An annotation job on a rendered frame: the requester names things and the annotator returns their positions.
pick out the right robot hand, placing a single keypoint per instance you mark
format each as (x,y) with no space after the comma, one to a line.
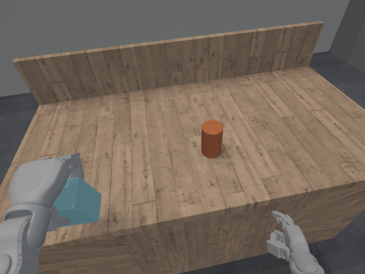
(282,244)

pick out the right robot forearm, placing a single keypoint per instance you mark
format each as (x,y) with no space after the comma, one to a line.
(302,262)

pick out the left robot hand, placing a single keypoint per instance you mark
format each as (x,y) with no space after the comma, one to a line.
(41,181)

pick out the table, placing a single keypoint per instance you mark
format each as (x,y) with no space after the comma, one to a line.
(292,142)

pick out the left robot forearm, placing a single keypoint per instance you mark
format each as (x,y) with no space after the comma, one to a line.
(22,235)

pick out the sponge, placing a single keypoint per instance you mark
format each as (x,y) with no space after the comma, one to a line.
(79,202)

